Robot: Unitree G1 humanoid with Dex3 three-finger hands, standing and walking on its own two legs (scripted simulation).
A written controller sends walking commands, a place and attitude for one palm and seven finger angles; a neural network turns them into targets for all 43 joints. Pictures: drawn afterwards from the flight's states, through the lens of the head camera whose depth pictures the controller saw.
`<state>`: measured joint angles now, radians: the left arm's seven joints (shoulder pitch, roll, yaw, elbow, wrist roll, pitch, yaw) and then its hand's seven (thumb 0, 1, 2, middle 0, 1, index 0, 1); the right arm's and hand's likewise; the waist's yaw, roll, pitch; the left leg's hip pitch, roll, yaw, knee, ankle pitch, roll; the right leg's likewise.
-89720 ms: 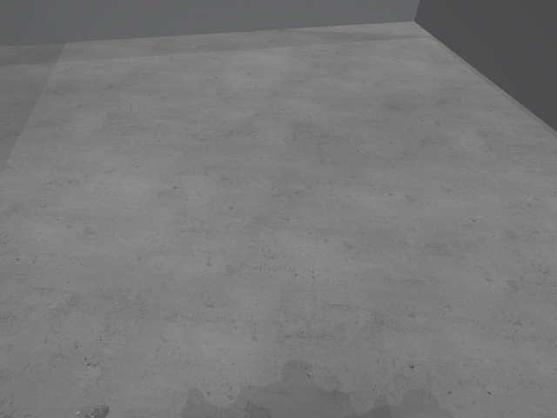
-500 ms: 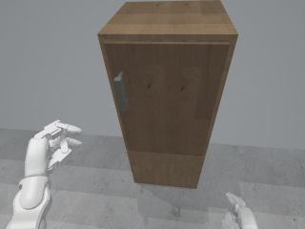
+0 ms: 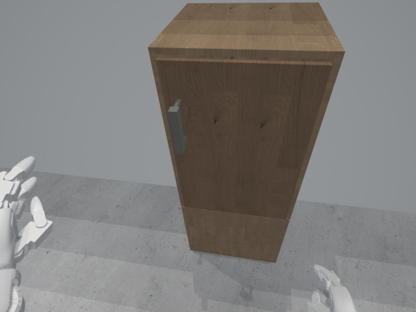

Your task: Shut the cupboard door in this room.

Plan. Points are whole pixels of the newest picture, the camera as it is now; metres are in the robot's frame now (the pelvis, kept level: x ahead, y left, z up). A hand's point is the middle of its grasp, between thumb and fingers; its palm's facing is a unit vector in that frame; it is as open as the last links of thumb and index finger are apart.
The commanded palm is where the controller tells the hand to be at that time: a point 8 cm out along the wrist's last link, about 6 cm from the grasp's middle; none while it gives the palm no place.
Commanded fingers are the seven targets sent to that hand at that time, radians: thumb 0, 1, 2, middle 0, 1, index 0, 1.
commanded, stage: draw the hand back to the body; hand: left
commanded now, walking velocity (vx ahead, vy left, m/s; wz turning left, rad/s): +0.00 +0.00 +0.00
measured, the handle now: (179, 126) +0.54 +0.16 +0.07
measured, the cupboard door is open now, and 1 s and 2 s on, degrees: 0 0 0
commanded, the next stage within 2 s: step back with the hand held close in 0.18 s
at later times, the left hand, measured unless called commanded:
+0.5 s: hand (58, 219) +0.20 +0.26 +0.15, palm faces +0.41 -0.78 -0.47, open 7.4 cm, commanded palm +0.14 +0.30 +0.17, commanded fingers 0.00 0.90 0.90 -0.20 -0.30 -0.20 -0.30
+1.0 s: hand (1, 269) +0.12 +0.30 +0.15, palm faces +0.45 -0.75 -0.49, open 7.4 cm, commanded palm +0.05 +0.32 +0.17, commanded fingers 0.00 0.90 0.90 -0.20 -0.30 -0.20 -0.30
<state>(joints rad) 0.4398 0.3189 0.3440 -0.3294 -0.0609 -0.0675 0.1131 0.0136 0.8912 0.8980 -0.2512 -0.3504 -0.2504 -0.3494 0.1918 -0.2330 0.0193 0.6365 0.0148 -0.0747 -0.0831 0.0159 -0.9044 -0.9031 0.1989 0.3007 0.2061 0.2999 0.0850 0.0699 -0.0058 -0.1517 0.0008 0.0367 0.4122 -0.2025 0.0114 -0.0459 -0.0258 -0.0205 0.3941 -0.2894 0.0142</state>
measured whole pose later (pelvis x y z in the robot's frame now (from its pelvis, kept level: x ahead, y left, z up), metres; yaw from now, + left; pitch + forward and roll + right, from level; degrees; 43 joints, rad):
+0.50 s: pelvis +0.00 +0.00 +0.00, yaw -1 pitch +0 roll -1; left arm 0.50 0.37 0.36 -0.37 -0.06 -0.12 0.11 0.01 0.89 0.90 -0.21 -0.30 -0.21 -0.30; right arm 0.17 -0.25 -0.01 0.60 0.02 -0.01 -0.09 0.02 -0.90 -0.90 0.20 0.30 0.21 0.30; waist 0.03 0.08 -0.03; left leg -0.26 0.03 0.04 0.48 -0.22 0.01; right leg -0.15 0.00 -0.01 0.42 -0.28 0.01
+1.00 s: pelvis -0.08 +0.02 -0.02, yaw +1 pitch +0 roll -2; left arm 0.54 0.42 0.44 -0.46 -0.04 -0.21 0.16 0.01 0.89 0.90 -0.21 -0.30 -0.21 -0.30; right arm 0.23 -0.21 0.01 0.57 0.02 -0.04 -0.10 0.01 -0.90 -0.90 0.20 0.30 0.21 0.30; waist 0.01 0.03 0.02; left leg -0.43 0.01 0.03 0.56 -0.14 0.05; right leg -0.32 -0.01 -0.01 0.55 -0.23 0.04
